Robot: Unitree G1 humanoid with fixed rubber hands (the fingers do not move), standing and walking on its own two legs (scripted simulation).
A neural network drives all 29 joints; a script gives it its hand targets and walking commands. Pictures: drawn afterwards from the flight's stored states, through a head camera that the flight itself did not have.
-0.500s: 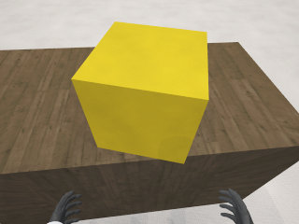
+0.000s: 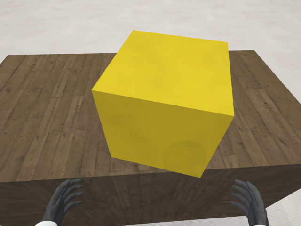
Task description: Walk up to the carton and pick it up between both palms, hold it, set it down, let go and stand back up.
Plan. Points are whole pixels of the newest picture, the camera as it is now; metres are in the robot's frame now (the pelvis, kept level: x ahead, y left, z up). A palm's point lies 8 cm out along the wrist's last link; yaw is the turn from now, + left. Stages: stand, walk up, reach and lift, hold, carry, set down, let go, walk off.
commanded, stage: reach and lift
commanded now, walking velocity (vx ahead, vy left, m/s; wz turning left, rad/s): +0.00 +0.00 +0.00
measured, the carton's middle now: (166, 102) +0.43 +0.01 +0.08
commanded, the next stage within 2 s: none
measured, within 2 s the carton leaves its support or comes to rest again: neither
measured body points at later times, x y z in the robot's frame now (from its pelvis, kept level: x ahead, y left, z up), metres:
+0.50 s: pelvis +0.00 +0.00 +0.00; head -0.01 +0.02 +0.45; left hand +0.16 +0.27 +0.03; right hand +0.17 -0.20 +0.03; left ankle -0.01 +0.10 -0.75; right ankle -0.01 -0.14 -0.75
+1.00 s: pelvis -0.01 -0.01 +0.00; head -0.03 +0.01 +0.45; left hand +0.24 +0.27 +0.08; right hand +0.23 -0.21 +0.08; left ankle -0.01 +0.10 -0.75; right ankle -0.01 -0.14 -0.75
